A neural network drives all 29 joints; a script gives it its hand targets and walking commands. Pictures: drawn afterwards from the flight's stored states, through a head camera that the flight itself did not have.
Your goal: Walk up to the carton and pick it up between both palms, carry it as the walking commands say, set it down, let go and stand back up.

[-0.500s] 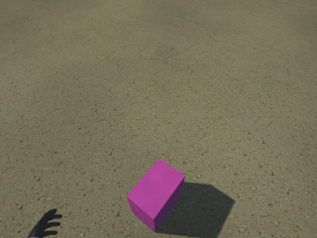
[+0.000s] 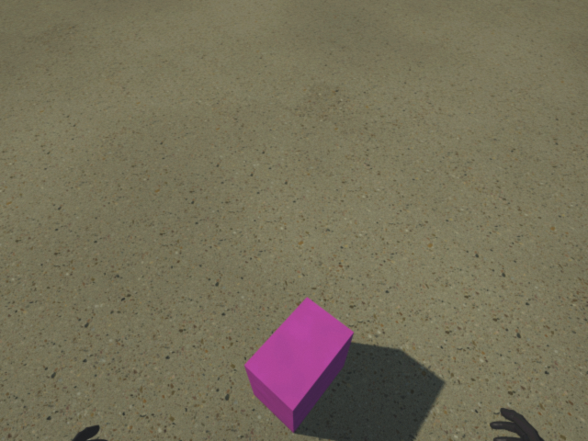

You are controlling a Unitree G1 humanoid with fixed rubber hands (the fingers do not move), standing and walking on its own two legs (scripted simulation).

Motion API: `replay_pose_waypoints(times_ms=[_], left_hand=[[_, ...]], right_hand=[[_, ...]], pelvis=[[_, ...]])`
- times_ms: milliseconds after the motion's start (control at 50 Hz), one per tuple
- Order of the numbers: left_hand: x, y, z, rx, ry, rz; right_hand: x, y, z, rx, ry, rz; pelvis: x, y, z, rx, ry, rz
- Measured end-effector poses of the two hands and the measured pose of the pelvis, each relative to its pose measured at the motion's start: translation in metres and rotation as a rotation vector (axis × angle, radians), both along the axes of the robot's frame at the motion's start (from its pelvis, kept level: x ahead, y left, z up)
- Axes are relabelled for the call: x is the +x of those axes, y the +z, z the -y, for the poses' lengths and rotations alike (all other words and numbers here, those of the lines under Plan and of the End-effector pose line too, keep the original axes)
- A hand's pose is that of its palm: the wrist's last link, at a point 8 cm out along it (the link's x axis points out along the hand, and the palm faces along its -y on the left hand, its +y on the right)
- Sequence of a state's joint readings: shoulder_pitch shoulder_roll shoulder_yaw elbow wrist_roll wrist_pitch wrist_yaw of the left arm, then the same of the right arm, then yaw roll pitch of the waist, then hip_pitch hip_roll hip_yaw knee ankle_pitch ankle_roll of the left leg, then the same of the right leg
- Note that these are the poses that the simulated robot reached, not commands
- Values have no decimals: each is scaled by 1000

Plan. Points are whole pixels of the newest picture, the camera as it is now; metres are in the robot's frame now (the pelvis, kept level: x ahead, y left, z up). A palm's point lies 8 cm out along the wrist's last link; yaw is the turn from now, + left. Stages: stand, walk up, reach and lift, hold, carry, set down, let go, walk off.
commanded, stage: walk up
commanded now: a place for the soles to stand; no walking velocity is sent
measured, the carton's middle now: (300, 365) +0.42 +0.02 -0.63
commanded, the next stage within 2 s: none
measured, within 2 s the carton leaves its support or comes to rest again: neither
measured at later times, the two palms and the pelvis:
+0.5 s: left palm out of the picture +0.08 +0.50 -0.08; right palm out of the picture +0.07 -0.25 -0.12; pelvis -0.02 +0.11 -0.04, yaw -7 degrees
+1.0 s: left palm out of the picture +0.22 +0.55 -0.07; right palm out of the picture +0.01 -0.11 -0.15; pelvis +0.03 +0.24 -0.05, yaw -22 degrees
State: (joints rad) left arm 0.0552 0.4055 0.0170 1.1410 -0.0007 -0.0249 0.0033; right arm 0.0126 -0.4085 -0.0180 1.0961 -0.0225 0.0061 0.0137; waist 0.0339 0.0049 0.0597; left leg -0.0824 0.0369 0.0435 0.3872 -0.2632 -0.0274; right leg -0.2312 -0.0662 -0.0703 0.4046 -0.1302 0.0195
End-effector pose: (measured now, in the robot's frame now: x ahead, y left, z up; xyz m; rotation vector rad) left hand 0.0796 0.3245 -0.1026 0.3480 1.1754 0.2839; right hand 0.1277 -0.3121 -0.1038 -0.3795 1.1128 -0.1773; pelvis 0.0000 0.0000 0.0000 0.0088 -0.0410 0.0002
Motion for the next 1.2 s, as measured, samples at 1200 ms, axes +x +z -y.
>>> replay_pose_waypoints(times_ms=[1200], left_hand=[[204,-23,-250,106,-578,139]], right_hand=[[-146,-20,-262,-117,-459,85]], pelvis=[[45,-55,-300,-10,-479,1]])
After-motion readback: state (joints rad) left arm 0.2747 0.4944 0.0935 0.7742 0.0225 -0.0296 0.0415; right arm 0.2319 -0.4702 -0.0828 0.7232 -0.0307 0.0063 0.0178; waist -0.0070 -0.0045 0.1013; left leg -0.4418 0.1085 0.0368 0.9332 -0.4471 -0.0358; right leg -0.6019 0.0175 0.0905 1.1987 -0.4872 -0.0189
